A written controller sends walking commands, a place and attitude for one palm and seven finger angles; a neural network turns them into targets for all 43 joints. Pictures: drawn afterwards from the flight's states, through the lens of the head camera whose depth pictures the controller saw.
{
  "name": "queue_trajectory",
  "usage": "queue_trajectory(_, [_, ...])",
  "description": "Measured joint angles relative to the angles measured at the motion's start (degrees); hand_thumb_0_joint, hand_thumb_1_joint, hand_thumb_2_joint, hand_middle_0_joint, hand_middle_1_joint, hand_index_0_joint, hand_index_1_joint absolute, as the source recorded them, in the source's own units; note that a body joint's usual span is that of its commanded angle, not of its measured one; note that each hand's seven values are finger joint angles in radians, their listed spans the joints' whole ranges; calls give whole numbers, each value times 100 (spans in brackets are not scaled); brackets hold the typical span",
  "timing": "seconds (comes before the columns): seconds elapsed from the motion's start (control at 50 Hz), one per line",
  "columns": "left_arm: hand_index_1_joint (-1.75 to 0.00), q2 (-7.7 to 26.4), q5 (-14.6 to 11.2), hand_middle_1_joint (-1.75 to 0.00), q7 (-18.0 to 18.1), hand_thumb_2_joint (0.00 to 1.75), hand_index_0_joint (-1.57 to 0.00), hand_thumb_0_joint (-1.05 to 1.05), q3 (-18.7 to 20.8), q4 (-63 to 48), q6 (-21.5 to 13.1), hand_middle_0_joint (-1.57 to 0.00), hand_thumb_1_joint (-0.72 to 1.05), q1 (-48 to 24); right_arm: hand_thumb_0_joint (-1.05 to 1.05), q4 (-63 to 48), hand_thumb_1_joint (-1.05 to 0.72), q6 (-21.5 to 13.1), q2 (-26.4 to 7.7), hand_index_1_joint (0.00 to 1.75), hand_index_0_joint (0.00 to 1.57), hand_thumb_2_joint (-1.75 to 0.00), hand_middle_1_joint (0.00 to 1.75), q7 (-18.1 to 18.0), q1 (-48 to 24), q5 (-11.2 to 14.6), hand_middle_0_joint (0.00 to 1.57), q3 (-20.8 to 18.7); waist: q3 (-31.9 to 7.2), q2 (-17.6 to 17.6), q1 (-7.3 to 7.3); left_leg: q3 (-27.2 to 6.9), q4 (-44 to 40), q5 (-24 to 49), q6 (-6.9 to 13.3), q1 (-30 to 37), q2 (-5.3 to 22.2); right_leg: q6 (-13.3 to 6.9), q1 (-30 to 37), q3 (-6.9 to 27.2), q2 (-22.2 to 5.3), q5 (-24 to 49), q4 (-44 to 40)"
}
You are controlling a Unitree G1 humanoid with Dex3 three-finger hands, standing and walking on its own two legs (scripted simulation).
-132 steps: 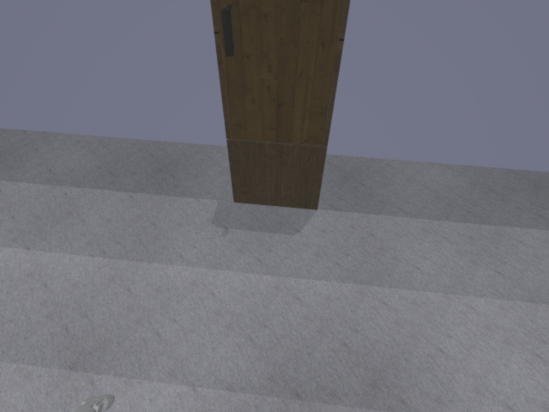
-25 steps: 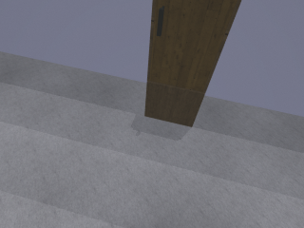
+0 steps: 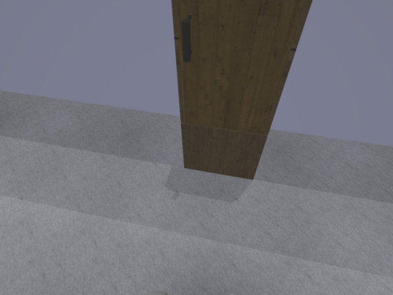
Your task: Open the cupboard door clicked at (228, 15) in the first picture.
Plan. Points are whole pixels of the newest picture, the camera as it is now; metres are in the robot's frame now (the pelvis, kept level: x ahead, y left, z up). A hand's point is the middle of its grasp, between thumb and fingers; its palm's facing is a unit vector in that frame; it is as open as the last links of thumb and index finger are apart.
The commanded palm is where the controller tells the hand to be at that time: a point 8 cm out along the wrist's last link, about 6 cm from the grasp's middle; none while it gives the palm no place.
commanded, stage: turn to face it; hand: left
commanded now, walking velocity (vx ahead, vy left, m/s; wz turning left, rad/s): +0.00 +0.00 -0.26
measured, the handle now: (188, 38) +0.86 +0.07 +0.09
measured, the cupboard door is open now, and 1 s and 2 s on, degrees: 0 0 0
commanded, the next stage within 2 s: take the last steps up to it in 0.14 s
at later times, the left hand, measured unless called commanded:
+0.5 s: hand out of the picture +0.10 +0.21 -0.16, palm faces -0.05 -0.99 -0.16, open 7.4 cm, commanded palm none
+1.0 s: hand (145, 272) +0.20 +0.14 -0.16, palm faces -0.08 -0.98 -0.16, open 7.3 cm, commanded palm none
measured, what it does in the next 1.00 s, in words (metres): walks ahead: left foot, then right foot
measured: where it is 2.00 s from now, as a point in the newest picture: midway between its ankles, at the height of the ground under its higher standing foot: outside the picture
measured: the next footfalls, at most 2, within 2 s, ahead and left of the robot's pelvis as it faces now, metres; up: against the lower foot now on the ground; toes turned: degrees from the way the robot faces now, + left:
left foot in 0.32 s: +0.11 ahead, +0.15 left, +0.00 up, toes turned -2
right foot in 0.72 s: +0.17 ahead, -0.14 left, +0.00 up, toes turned -17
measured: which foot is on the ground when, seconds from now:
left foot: up 0.00-0.30, down 0.32-0.72, up 0.74-1.00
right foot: down 0.00-0.34, up 0.36-0.70, down 0.72-1.00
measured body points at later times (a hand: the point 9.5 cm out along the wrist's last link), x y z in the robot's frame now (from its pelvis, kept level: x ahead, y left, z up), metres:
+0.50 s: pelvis +0.07 +0.04 +0.02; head +0.07 +0.05 +0.47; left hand +0.10 +0.27 -0.14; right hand +0.05 -0.20 -0.12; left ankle +0.07 +0.15 -0.72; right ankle +0.06 -0.08 -0.66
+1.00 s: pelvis +0.19 -0.02 +0.02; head +0.20 -0.02 +0.47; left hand +0.20 +0.19 -0.14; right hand +0.19 -0.26 -0.14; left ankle +0.28 +0.09 -0.69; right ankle +0.13 -0.13 -0.72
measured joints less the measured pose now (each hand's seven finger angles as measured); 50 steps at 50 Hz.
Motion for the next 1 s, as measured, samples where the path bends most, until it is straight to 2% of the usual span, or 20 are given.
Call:
queue_trajectory(0.06, [-30,63,45,-30,2,90,-20,0,-16,52,129,-20,93,117,0,-337,-91,68,-101,30,20,-90,30,15,-435,-52,20,-15,-108,5,-13,-7,-751,276,-98,-527,216,-12,135,96,53,128,-346])
queue_trajectory(0.14, [-30,56,66,-30,-70,90,-20,0,-35,97,249,-20,93,285,0,-582,-91,123,-148,30,20,-90,30,66,-803,-77,20,-2,-242,23,85,-53,-1712,568,-187,-659,328,22,218,273,136,186,-560])
queue_trajectory(0.26, [-30,10,84,-30,-134,90,-20,1,-6,82,341,-20,91,529,0,-621,-91,158,-97,30,20,-90,30,91,-914,-40,20,48,-389,-45,294,-1,-2968,499,-226,-53,169,128,311,500,195,120,-600])
queue_trajectory(0.3, [-30,8,61,-30,-134,90,-20,1,4,105,352,-20,91,610,0,-589,-91,117,-72,30,20,-90,30,84,-852,-30,20,68,-443,-53,313,46,-3619,720,-218,346,105,193,324,533,222,51,-531])
queue_trajectory(0.32, [-30,19,45,-30,-134,90,-20,1,8,123,360,-20,91,648,0,-559,-91,77,-48,30,20,-90,30,79,-804,-30,20,79,-466,-77,304,64,-3928,984,-141,514,76,232,316,546,221,-11,-449])
queue_trajectory(0.36, [-30,65,21,-30,-152,90,-20,1,32,171,395,-20,91,724,-1,-535,-92,22,5,30,20,-90,30,46,-685,-56,20,55,-488,-230,284,175,-4032,1105,-20,663,-4,328,253,637,145,-554,-75])
queue_trajectory(0.4, [-30,79,68,-30,-191,90,-20,1,46,215,436,-20,91,787,-1,-549,-94,1,-34,30,20,-90,30,55,-508,-90,20,51,-536,-238,220,246,-4206,1056,47,826,-3,417,12,601,78,-1115,756])
queue_trajectory(0.46, [-30,138,126,-30,-257,90,-20,1,84,230,418,-20,91,804,-1,-473,-93,-39,-68,30,20,-90,30,57,-230,-103,20,62,-547,-257,150,320,-4646,1174,67,1101,-22,494,-394,615,-111,-1090,1951])
queue_trajectory(0.5, [-30,184,125,-30,-282,90,-20,1,101,225,385,-20,91,796,-1,-379,-93,-66,-67,30,20,-90,30,59,-53,-98,20,71,-531,-290,144,391,-4893,1247,59,1261,-40,544,-562,637,-272,-895,2302])
queue_trajectory(0.54, [-30,206,119,-30,-294,90,-20,1,107,228,382,-20,91,776,-1,-281,-92,-82,-62,30,20,-90,30,63,107,-101,20,60,-508,-292,127,468,-5055,1260,39,1395,-37,590,-626,620,-425,-790,2301])
queue_trajectory(0.62, [-30,203,106,-30,-317,90,-20,1,88,248,408,-19,91,646,0,-106,-92,-92,-51,30,20,-90,30,82,373,-127,20,22,-410,-210,-4,579,-5126,1137,-45,1580,27,631,-446,482,-633,-870,1457])
queue_trajectory(0.7, [-30,175,102,-30,-333,90,-20,1,72,199,295,-19,91,448,0,74,-91,-45,-38,30,20,-90,30,115,603,-131,20,-3,-297,-89,-133,609,-4666,725,-220,1568,182,584,89,285,-586,-686,177])
queue_trajectory(0.72, [-30,182,110,-30,-330,90,-20,1,66,171,213,-19,91,411,0,112,-91,-35,-27,30,20,-90,30,131,684,-106,20,-2,-294,-85,-131,590,-4323,506,-219,1455,215,531,239,273,-574,-526,-113])
queue_trajectory(0.78, [-30,31,81,-30,-255,90,-20,1,22,155,16,-19,91,289,0,267,-91,109,-81,30,20,-90,30,179,639,-65,20,-12,-196,132,-90,264,-2334,-181,-21,685,273,496,360,93,-463,-558,108])
queue_trajectory(0.84, [-30,-22,61,-30,-139,90,-20,1,27,161,-40,-20,93,418,1,250,-91,158,-108,30,20,-90,30,213,462,-74,20,-54,-260,135,-4,273,-1189,102,29,-52,248,494,764,-4,-432,-587,-257])
queue_trajectory(0.9, [-30,-66,91,-30,-88,90,-20,0,-17,274,-26,-20,93,627,1,52,-91,141,-137,30,20,-90,30,228,147,-83,20,-101,-323,86,10,373,-1299,478,-28,-515,302,511,1118,-40,-407,-515,-668])
queue_trajectory(1.0, [-30,-182,114,-30,-113,90,-20,1,-108,510,18,-20,92,930,1,-312,-92,68,-163,30,20,-90,30,252,-415,-70,20,-141,-314,7,77,441,-2510,1017,-70,-655,334,605,1487,-42,-372,-610,-940])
